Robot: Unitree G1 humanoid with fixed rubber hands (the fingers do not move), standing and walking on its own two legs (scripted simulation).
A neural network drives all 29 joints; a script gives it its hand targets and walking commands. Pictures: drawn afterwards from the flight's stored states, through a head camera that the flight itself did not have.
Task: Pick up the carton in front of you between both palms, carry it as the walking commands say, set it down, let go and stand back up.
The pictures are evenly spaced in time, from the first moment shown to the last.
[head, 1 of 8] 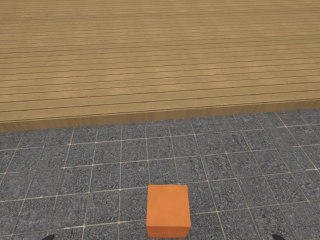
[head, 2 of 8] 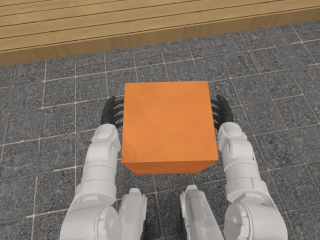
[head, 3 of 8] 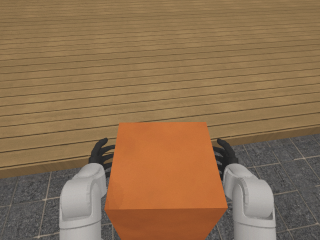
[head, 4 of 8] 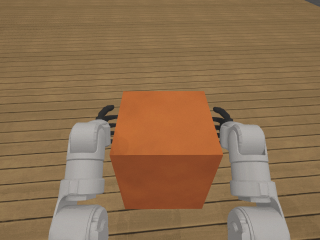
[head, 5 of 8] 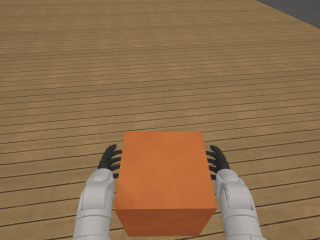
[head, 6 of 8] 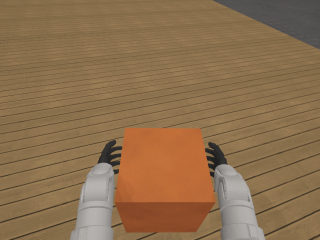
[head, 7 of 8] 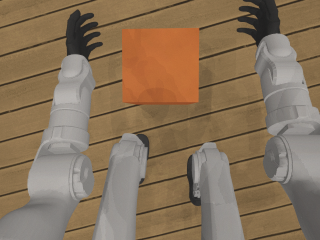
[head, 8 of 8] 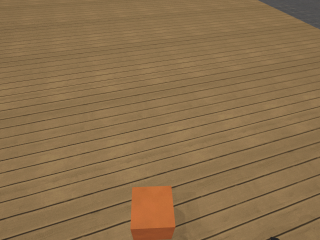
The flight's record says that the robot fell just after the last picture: no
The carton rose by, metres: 0.87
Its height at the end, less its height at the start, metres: +0.11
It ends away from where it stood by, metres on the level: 2.78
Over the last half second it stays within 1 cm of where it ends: yes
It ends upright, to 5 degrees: yes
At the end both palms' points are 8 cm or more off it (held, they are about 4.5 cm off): yes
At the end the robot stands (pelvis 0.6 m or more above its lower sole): yes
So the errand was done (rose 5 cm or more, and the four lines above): yes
